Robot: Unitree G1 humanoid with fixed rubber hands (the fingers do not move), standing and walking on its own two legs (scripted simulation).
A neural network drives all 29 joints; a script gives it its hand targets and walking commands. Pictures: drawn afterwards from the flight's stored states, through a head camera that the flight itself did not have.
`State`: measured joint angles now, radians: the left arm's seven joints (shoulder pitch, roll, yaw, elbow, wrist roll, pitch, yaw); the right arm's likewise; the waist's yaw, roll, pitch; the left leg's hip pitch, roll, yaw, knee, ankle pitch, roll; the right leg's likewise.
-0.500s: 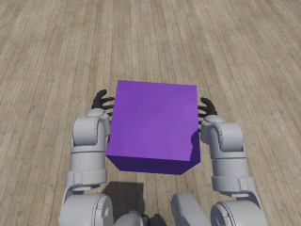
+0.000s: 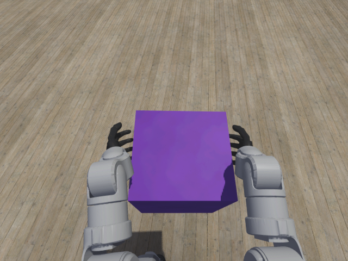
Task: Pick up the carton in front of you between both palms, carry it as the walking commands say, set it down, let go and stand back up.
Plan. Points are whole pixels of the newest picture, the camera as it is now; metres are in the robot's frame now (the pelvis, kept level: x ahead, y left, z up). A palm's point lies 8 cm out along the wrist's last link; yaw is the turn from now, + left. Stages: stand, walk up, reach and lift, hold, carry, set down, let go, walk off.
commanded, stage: carry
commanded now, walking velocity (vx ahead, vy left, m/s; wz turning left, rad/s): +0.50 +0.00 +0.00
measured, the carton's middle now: (178, 168) +0.35 +0.03 -0.03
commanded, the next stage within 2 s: none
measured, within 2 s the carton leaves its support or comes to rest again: neither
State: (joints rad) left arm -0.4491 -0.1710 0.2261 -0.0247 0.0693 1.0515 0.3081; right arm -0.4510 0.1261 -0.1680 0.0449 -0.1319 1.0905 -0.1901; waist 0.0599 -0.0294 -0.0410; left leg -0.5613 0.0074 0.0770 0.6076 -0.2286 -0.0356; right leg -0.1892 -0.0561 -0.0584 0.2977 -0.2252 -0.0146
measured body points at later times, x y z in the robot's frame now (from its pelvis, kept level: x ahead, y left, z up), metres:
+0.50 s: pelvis +0.28 +0.01 -0.01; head +0.27 +0.02 +0.44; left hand +0.59 +0.14 +0.08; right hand +0.56 -0.15 +0.07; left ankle +0.18 +0.12 -0.75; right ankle +0.41 -0.12 -0.73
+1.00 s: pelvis +0.57 +0.01 -0.03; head +0.56 +0.02 +0.42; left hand +0.89 +0.15 +0.07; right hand +0.87 -0.14 +0.07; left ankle +0.68 +0.11 -0.76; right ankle +0.43 -0.10 -0.75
